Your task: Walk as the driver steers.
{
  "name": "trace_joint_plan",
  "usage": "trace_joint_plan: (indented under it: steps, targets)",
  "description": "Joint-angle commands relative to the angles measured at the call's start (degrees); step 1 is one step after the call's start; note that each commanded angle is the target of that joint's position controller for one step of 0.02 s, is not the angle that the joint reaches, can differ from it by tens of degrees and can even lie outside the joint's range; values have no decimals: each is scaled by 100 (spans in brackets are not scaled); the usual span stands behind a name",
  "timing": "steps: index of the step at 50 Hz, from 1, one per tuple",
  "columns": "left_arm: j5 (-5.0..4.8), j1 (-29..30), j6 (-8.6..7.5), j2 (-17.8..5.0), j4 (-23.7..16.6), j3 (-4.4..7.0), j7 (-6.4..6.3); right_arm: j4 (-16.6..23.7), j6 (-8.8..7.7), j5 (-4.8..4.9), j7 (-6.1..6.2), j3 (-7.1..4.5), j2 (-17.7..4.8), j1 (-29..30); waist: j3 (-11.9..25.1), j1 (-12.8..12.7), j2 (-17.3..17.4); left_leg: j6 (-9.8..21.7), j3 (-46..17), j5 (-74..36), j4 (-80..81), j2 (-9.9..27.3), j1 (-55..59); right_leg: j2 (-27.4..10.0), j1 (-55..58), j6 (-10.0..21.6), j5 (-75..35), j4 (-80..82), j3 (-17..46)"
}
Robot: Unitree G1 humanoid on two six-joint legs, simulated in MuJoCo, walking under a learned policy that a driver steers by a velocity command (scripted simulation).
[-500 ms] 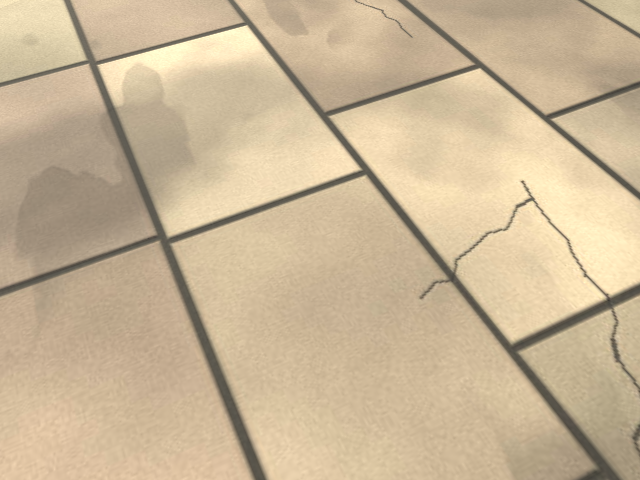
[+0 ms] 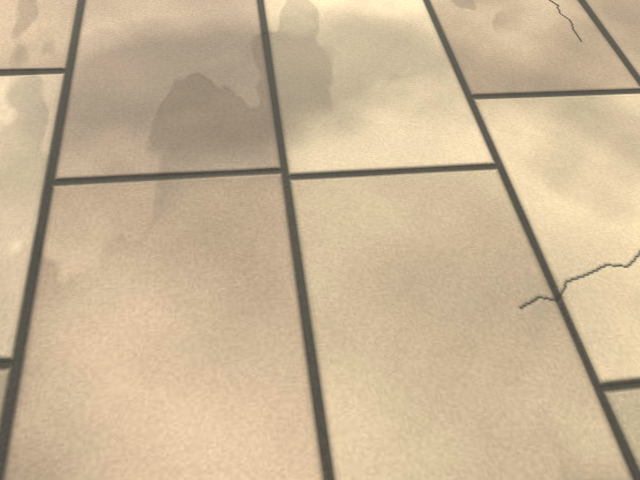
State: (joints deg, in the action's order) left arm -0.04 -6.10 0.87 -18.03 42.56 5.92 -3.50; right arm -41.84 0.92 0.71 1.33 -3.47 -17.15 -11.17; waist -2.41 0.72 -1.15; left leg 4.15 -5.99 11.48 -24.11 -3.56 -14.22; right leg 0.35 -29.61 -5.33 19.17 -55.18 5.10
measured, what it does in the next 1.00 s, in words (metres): walks ahead: right foot, then left foot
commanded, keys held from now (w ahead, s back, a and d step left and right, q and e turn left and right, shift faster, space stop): q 0.30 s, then no key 0.16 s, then w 0.10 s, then w+e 0.44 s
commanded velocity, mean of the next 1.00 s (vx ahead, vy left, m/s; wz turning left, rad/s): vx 0.16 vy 0.00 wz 0.16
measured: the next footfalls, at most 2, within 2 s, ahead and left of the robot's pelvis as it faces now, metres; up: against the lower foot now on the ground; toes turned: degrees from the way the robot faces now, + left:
right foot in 0.26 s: +0.08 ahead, -0.15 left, +0.00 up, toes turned +16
left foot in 0.62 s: -0.01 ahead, +0.10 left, +0.00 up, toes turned +15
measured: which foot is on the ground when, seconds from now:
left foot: down 0.00-0.24, up 0.26-0.60, down 0.62-1.00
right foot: up 0.00-0.24, down 0.26-0.62, up 0.64-1.00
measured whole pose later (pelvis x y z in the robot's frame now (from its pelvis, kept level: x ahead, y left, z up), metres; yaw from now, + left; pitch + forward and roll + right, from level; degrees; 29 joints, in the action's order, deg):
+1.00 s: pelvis +0.13 +0.01 -0.02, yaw +6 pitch +2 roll +1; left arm -1.5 -7.7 -2.4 -16.2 40.0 2.8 3.4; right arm -45.4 -4.2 0.2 0.7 -3.6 -15.3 -23.4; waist -1.9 4.4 -2.1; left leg -0.5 9.5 20.7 -10.4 -0.1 8.6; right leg -3.6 -39.3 0.7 1.0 -41.0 -0.3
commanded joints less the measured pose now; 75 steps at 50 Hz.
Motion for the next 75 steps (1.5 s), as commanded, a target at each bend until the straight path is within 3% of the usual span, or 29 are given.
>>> trace_joint_plan:
  steps: [1, 11, 12, 13, 14, 15, 17, 20, 23, 29, 31, 32, 33, 35, 37, 40, 45, 50, 52, 54, 55, 56, 57, 58, 59, 61, 67, 71, 75]
  targets:
    - [-11, 281, -137, -383, -433, 62, 22, 418, -14, 1, 58, -299, -1073, 54, 527, 85, 916, 861, -1616, -979, 542, 1326, 842, 25, -354, -66, -100, 646, 94]
    - [-87, -299, -416, -489, -356, 96, 274, 766, 153, 119, 38, -324, -1038, 503, 758, -206, 1021, 586, -2444, -1808, -179, 973, 553, 247, 1430, 256, -747, 3253, -13]
    - [-55, -443, -416, -635, -312, 145, 271, 807, 163, 129, 64, -289, -906, 453, 820, -221, 852, 332, -2291, -1135, -431, 738, 189, -111, 2043, 397, -1405, 3651, 155]
    - [45, -428, -370, -981, -399, 200, 233, 806, 155, 42, 46, -204, -586, 105, 1013, 14, -268, -1, -1551, 703, -1514, 170, -485, -1261, 2718, 848, -2238, 3700, 1175]
    - [248, -352, -322, -1221, -410, 223, 246, 951, 107, 80, 36, -259, -714, 20, 698, 174, -1482, -319, -599, 2703, -2574, -605, -1657, -2163, 2637, 1841, -3345, 3763, 2407]
    - [222, -209, -332, -954, -528, 163, 245, 847, 68, -3, 22, -399, -1184, -172, 672, 151, -1075, -570, -487, 2640, -3807, -115, -1855, -2505, 2406, 2232, -3211, 3761, 2420]
    - [96, 143, -304, -529, -624, 20, 211, 586, 147, 21, 32, -463, -1167, -236, 474, 201, -517, -784, -380, 1898, -4424, 16, -1803, -1682, 2143, 1783, -2461, 3636, 1324]
    - [35, 5, -243, -528, -559, -40, 180, 662, 203, 38, 14, -326, -726, -59, 345, 13, -636, -965, -132, 1410, -4336, -24, -1808, -1294, 2115, 1762, -2777, 3643, 665]
    - [55, -186, -192, -602, -493, -30, 173, 817, 165, 15, 5, -215, -514, 229, 561, -165, -818, -1006, 77, 1430, -3213, 161, -1544, -1330, 2531, 1846, -2960, 3534, 525]
    - [-155, -466, -148, -906, -326, -15, 317, 690, 7, 36, -147, -121, -465, 20, 217, -164, -900, -489, 873, 693, -349, 141, 266, -1272, 1436, 1733, 593, 4011, 759]
    - [-143, -461, -214, -546, -272, -167, 367, 466, -96, 23, -106, -160, -535, -644, 317, 219, -551, -174, 499, 260, 384, 400, 1776, -988, 541, 1325, 555, 3487, 635]
    - [-6, -205, -303, 18, -421, -351, 440, 349, -132, -37, -37, -222, -847, -1367, 713, 470, 485, 103, -832, 235, 595, 1540, 2806, -404, -349, 862, 894, 1875, -3]
    - [-140, 99, -410, -139, -771, -302, 405, 252, -185, -133, -97, -427, -1566, -1590, 378, 554, 1683, 936, -2465, 1339, 1153, 2671, 2276, 32, -1441, 656, 1569, 886, -542]
    - [-296, 73, -454, -685, -641, -92, 393, 298, -450, -139, -86, -229, -789, -1181, -310, 429, 1055, 959, -2147, 2301, 1466, 2392, 1917, -296, -1958, 751, 873, -375, 252]
    - [-228, -200, -432, -615, -439, -57, 410, 304, -557, -52, -76, -169, -574, -844, -460, 247, 1013, 607, -1306, 1470, 1638, 2076, 1990, -380, -2167, 769, 27, -520, 338]
    - [-192, -289, -443, -312, -352, -112, 482, 282, -632, -149, -62, -152, -430, -860, -295, 197, 736, 456, -175, -260, 1666, 1788, 1782, -371, -1944, 606, -920, -620, 219]
    - [-131, 238, -414, -88, -635, -236, 586, 156, -641, -113, -50, -199, -586, -869, -480, 333, 626, 441, 890, -1023, 1838, 1642, 1255, -437, -1425, 388, -1950, 718, -280]
    - [-160, 843, -462, -43, -1018, -316, 794, -132, -543, 4, -33, -259, -827, -1210, -653, 430, 522, 364, 1319, -2027, 1593, 1925, 1741, -331, -1102, 779, -1703, 1787, -792]
    - [-159, 649, -442, -238, -1081, -226, 817, -149, -478, 8, -6, -295, -1005, -1160, -247, 173, 747, 244, 1510, -4338, 848, 1966, 2045, 20, -480, 1045, -1224, 1877, -1106]
    - [-184, -631, -384, -694, -831, 22, 760, -110, -386, 13, 51, -316, -1150, -1063, 659, -593, 880, 48, 1712, -5888, -952, 1833, 1844, 491, 1299, 1381, -1089, 2033, -1293]
    - [-196, -1524, -321, -1018, -645, 201, 650, -25, -412, 20, 85, -281, -1119, -1074, 1117, -1064, 639, -154, 1731, -5099, -2345, 1638, 745, 419, 2962, 1604, -1209, 2204, -844]
    - [-172, -1872, -290, -1630, -594, 315, 540, 293, -530, -163, 9, -38, -331, -1542, 1779, -653, -959, -525, 1554, 78, -4722, 765, -1817, -1178, 5250, 2487, -443, 2340, 2028]
    - [-146, -1927, -366, -1460, -759, 222, 538, 364, -769, -77, -69, 41, -395, -1396, 2911, -718, -799, -521, 125, 2248, -5781, 107, -2517, -2021, 5694, 3079, 577, 3489, 4576]
    - [-89, -1740, -424, -1087, -693, 112, 560, 581, -869, 173, -128, -100, -841, -586, 2050, -898, -387, -424, -160, 1744, -5862, 428, -3073, -1825, 5120, 2647, 617, 3864, 3838]
    - [-111, -1432, -458, -956, -668, 64, 557, 699, -930, 200, -126, -57, -781, -358, 1210, -658, -157, -324, -43, 1227, -5377, 676, -3089, -1599, 4133, 2424, 274, 3944, 3045]
    - [-31, -723, -482, -678, -826, -35, 538, 602, -894, -38, -54, -99, -740, -458, 517, -112, 120, -355, 17, 665, -4598, 1043, -2425, -1107, 2531, 2200, -899, 4093, 1998]
    - [-61, -728, -546, -757, -675, -23, 400, 707, -627, -221, -24, -40, -502, -116, 155, -6, -118, -830, 267, -426, -3170, 1010, -2140, -635, 1209, 2178, -2028, 4376, 1073]
    - [-142, -1086, -463, -841, -498, -4, 321, 923, -721, -141, -95, 54, -298, 862, 137, -425, -268, -865, 340, -1650, -1323, 614, -1709, -390, 1247, 1840, -1485, 4139, 958]
    - [-187, -1410, -373, -831, -346, -4, 275, 1038, -826, -34, -227, -20, -522, 1223, 191, -516, -396, -755, 138, -1473, -535, 413, -1479, -654, 1909, 1753, -1251, 3605, 1622]
Keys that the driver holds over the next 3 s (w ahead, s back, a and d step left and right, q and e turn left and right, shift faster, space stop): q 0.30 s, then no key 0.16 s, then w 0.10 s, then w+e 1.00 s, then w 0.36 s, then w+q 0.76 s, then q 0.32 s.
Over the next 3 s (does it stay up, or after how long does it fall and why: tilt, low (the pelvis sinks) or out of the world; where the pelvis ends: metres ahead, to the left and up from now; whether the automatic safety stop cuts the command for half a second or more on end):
stays up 1.18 -0.13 -0.01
